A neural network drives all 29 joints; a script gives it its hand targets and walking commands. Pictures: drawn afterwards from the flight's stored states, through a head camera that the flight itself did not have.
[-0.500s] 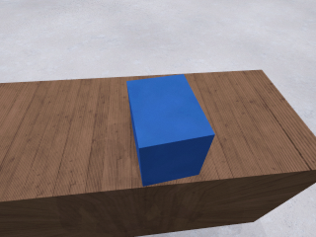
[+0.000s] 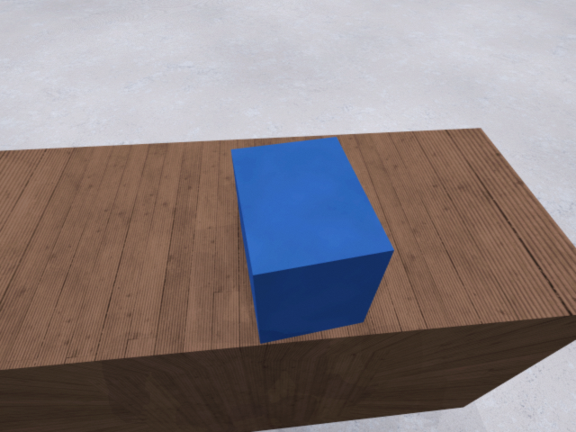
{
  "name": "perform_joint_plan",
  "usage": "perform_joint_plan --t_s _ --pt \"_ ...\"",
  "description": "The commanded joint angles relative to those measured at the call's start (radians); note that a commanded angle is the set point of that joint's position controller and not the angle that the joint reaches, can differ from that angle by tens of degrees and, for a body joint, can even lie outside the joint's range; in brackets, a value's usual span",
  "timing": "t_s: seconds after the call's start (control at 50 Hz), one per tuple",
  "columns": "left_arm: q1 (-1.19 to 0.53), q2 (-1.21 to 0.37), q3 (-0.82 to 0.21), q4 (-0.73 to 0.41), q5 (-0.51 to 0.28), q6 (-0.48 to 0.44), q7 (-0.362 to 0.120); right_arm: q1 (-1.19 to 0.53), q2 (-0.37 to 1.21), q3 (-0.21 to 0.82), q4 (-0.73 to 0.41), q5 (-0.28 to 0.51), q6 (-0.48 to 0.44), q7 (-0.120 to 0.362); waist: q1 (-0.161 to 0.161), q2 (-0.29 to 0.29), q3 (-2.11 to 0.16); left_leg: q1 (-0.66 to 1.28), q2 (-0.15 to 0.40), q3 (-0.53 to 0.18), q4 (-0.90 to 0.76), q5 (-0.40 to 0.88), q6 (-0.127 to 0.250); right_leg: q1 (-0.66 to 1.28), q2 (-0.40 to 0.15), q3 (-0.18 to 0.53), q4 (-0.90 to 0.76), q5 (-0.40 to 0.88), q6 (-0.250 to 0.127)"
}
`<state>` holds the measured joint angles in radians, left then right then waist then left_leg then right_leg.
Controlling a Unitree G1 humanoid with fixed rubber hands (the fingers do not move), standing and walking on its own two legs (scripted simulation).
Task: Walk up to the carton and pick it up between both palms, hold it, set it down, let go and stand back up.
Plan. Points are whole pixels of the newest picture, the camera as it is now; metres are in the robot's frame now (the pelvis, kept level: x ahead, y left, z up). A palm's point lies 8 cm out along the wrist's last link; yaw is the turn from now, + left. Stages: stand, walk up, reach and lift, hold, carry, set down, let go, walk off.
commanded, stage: stand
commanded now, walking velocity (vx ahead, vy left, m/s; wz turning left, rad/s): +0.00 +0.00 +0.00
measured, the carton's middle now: (299, 238) +0.40 -0.01 +0.02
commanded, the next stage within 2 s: none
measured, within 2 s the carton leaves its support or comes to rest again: neither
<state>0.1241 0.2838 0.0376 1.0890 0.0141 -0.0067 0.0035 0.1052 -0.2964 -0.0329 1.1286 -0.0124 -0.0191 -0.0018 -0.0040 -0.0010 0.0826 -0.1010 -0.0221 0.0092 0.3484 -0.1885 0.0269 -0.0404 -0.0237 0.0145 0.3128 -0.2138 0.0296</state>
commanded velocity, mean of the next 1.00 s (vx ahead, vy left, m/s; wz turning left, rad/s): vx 0.00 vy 0.00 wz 0.00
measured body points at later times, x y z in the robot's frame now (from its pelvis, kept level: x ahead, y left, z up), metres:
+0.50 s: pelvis +0.01 +0.00 +0.00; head +0.02 +0.00 +0.45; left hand +0.08 +0.28 -0.14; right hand +0.08 -0.28 -0.14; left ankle +0.00 +0.10 -0.75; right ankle -0.02 -0.14 -0.75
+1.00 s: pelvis +0.01 +0.00 +0.00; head +0.02 +0.00 +0.45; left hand +0.08 +0.28 -0.14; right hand +0.09 -0.28 -0.14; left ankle +0.00 +0.10 -0.75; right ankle -0.02 -0.14 -0.75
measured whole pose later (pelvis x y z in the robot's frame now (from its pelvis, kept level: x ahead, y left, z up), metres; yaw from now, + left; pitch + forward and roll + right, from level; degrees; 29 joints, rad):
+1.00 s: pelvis +0.01 +0.00 +0.00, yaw +1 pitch -3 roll +0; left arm 0.12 0.28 0.04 1.08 0.01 0.00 0.01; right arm 0.10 -0.29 -0.03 1.12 -0.01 -0.02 -0.01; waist 0.00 0.00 0.09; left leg -0.09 -0.02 0.00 0.35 -0.20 0.03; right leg -0.02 -0.03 0.01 0.31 -0.23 0.03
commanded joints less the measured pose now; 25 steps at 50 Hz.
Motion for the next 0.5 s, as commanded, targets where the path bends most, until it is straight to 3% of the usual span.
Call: perform_joint_plan --t_s 0.0,0.48 --pt "-0.03 0.227 0.038 -0.068 -0.001 -0.024 0.013 -0.033 -0.235 -0.04 -0.069 0.0 -0.025 -0.014 0.0 0.002 -0.095 0.029 0.15 -0.123 -0.057 0.259 0.002 -0.026 -0.102 0.07 -0.055 0.177 -0.045" --pt "-0.032 0.227 0.041 -0.074 -0.001 -0.022 0.014 -0.035 -0.233 -0.039 -0.074 0.0 -0.024 -0.016 0.001 0.0 -0.098 0.038 0.149 -0.122 -0.051 0.292 0.002 -0.012 -0.104 0.063 -0.054 0.203 -0.043"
